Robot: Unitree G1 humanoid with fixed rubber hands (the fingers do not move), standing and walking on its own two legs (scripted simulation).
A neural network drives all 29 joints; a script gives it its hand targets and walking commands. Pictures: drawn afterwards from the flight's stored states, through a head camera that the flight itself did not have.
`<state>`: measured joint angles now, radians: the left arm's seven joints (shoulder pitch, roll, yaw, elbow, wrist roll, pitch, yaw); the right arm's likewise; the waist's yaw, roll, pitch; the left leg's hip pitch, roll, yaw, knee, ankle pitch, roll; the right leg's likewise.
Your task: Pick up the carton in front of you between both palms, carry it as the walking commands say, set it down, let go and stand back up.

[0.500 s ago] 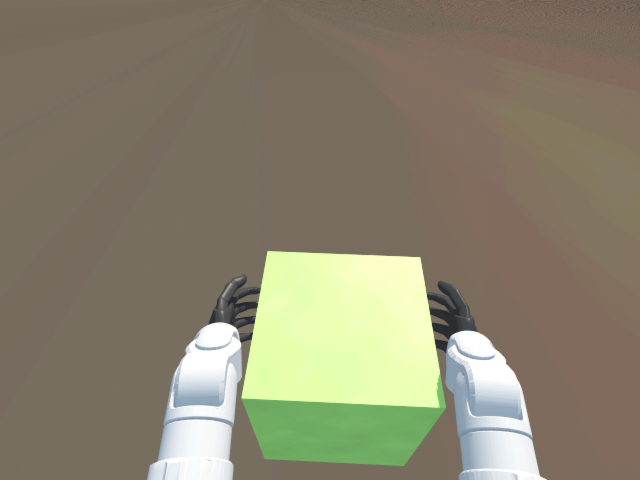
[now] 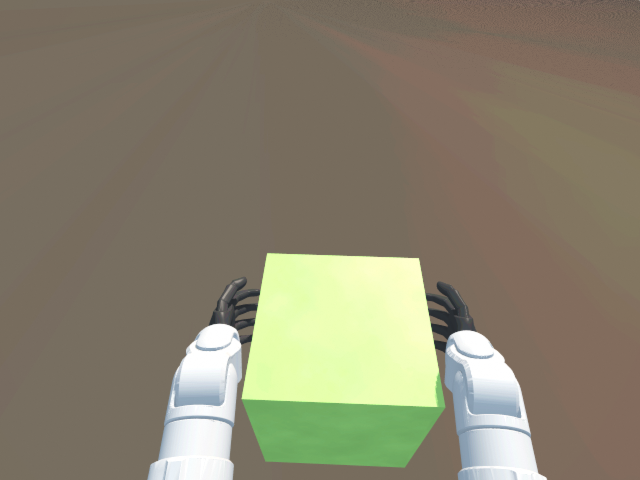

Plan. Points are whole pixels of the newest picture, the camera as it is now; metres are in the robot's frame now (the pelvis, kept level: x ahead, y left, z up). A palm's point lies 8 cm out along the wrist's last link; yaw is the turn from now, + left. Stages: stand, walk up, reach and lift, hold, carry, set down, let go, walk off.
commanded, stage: carry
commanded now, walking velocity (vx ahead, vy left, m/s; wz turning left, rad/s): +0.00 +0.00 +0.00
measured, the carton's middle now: (338, 364) +0.29 +0.00 -0.05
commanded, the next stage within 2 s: hold in 0.96 s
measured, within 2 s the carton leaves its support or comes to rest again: neither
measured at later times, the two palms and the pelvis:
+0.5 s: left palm (222, 341) +0.27 +0.15 +0.03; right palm (461, 350) +0.27 -0.15 +0.03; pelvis -0.01 +0.00 +0.00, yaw +0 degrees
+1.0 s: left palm (220, 347) +0.26 +0.15 +0.03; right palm (462, 354) +0.27 -0.15 +0.03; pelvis -0.02 +0.00 +0.00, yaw +0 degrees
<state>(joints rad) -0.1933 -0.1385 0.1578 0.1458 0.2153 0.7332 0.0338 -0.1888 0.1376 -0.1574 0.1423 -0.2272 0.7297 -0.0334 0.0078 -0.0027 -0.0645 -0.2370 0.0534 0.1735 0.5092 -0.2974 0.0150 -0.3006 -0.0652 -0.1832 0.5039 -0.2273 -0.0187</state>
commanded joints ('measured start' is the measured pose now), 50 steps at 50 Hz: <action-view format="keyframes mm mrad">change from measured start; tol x8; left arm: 1 -480 -880 -561 -83 -253 -43 -229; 25 -501 -884 -579 -114 -266 -42 -236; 29 -427 -902 -530 8 -237 -27 -239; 42 -497 -910 -594 -114 -273 -40 -233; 50 -419 -912 -495 -27 -207 -56 -256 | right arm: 1 -448 887 577 -59 249 -36 230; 31 -506 919 601 -120 272 -41 236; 41 -401 913 544 17 246 -29 243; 46 -516 897 579 -108 268 -39 237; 50 -380 922 527 -84 225 -45 238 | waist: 1 -4 -19 -254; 47 -1 21 -311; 50 -12 22 -202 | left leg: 1 53 116 -94 -67 234 2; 6 71 113 -101 -64 302 15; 18 22 123 -103 -104 175 17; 24 59 103 -83 -68 306 0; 31 29 113 -102 -92 142 9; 48 32 122 -108 -83 163 4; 49 130 -125 -254 -141 325 44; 50 127 -122 -255 -131 359 32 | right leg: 1 118 -108 103 -53 198 1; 5 139 -115 104 -35 271 3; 18 118 -112 102 -76 119 4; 24 133 -96 87 -27 247 12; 45 86 -119 113 -65 108 -6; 48 90 -112 111 -64 157 -6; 49 281 135 257 -114 295 -30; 50 316 111 291 -118 374 -23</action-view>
